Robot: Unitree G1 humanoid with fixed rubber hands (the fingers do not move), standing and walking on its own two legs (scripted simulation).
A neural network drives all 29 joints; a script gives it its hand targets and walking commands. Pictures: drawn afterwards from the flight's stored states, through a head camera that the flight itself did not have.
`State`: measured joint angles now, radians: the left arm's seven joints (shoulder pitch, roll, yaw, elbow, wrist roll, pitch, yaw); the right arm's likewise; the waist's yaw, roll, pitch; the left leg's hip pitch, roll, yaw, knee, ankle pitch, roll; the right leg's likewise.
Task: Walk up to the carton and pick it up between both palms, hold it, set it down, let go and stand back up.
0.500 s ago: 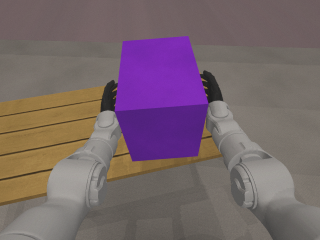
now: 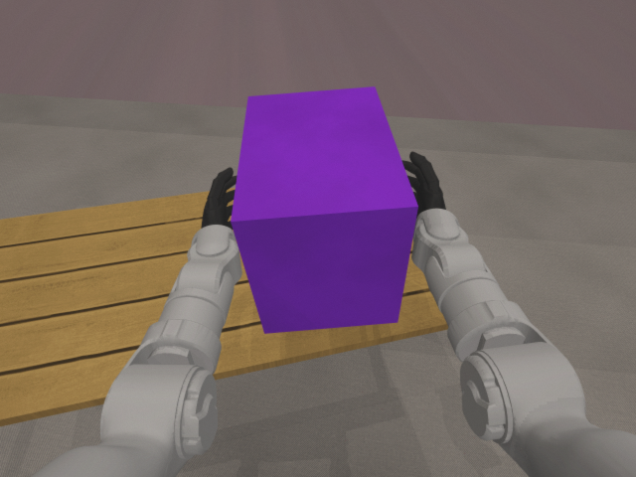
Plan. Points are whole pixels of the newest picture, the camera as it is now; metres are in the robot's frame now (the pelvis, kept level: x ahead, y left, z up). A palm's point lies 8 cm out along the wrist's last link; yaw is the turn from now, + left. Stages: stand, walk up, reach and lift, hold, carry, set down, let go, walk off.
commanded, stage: reach and lift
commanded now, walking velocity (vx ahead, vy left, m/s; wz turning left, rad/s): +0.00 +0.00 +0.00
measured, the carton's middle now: (321, 206) +0.45 +0.01 +0.11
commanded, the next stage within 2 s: hold in 1.42 s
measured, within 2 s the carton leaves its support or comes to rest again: neither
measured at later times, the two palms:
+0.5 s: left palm (226, 221) +0.38 +0.13 +0.15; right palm (449, 221) +0.38 -0.15 +0.15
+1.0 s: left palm (218, 204) +0.38 +0.13 +0.17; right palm (449, 215) +0.37 -0.14 +0.16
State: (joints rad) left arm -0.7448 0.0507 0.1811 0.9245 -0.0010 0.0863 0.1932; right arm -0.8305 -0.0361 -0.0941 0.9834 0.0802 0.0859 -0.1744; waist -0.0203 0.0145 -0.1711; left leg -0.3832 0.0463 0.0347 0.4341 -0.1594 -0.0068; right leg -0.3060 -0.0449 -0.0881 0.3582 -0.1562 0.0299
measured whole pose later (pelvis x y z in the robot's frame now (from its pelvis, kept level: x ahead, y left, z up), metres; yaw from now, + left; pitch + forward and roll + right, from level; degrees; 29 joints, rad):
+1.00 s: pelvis +0.00 -0.01 +0.01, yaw +1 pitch -6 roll -1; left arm -0.63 -0.04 0.28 0.31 0.30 0.52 0.03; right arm -0.66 0.01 -0.03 0.61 0.14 0.22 -0.23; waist -0.08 -0.05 0.03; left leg -0.10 0.05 0.02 0.36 -0.15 -0.02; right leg -0.02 -0.03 -0.11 0.28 -0.16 0.02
